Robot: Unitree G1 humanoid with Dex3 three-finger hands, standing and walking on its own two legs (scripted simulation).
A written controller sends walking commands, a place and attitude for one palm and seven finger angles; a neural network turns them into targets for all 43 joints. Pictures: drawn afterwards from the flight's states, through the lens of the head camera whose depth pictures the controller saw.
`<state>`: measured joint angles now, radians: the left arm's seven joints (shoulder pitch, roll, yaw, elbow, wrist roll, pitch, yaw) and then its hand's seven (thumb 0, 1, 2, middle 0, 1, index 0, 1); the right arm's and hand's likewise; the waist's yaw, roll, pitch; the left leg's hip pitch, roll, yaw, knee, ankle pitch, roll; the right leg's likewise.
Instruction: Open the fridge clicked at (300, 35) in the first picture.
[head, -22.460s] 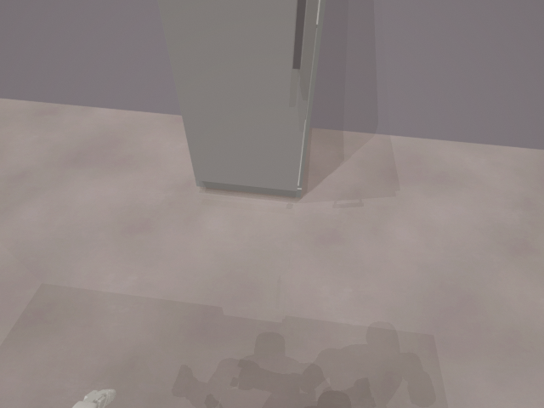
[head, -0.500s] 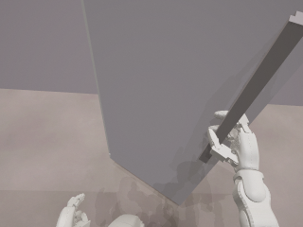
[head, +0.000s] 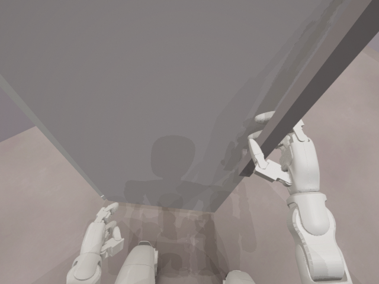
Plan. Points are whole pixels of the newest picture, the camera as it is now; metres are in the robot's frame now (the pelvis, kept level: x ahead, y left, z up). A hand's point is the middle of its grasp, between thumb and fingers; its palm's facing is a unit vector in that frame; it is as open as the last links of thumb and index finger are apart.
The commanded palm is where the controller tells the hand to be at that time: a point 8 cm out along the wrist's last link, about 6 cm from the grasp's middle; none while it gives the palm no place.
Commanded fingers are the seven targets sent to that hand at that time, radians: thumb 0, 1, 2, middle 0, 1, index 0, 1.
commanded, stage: walk backward, drawing the door open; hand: right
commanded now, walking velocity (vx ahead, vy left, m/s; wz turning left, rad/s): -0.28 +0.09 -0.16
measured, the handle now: (281, 110) +0.37 -0.11 +0.18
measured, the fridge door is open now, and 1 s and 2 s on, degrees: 43 76 69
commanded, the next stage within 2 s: stop walking and hold the door back in 0.64 s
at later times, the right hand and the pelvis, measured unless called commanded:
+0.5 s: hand (228, 239) +0.18 -0.03 +0.12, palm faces +0.43 +0.88 -0.22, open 6.7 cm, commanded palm +0.13 -0.07 +0.12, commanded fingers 0.00 -0.90 -0.90 0.45 1.40 0.45 1.40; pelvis -0.03 +0.21 +0.02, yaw -19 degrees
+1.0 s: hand out of the picture +0.11 +0.04 +0.12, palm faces +0.77 +0.60 -0.21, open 6.1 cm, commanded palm +0.07 -0.01 +0.11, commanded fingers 0.00 -0.90 -0.90 0.45 1.40 0.45 1.40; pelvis -0.05 +0.40 +0.02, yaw -36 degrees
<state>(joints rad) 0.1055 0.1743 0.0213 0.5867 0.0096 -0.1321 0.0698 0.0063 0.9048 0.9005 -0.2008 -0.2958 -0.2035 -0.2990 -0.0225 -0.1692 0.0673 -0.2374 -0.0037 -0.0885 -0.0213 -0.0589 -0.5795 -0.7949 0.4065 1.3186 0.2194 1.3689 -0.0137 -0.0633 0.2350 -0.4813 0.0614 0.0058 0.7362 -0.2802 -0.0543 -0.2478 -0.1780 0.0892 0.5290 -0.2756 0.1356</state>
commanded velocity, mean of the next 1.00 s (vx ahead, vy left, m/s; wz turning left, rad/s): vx -0.09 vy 0.10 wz -0.47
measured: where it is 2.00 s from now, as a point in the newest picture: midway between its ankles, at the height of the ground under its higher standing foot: outside the picture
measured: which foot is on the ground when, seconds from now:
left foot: up 0.00-0.00, down 0.02-0.38, up 0.40-0.66, down 0.68-1.00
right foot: down 0.00-0.04, up 0.06-0.36, down 0.38-0.68, up 0.70-1.00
